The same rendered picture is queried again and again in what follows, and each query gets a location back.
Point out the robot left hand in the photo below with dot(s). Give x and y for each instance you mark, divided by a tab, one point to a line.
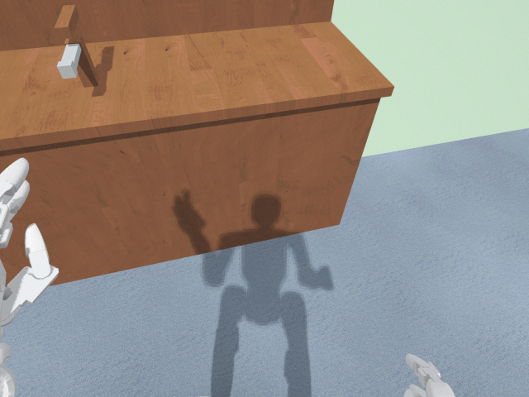
31	282

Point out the left robot forearm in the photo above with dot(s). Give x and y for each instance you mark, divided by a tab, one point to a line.
8	383

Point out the tap lever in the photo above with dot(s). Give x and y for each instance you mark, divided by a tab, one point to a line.
68	65

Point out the counter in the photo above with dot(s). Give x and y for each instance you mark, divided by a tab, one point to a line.
193	126

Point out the robot right hand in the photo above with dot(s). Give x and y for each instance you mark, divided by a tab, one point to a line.
430	378

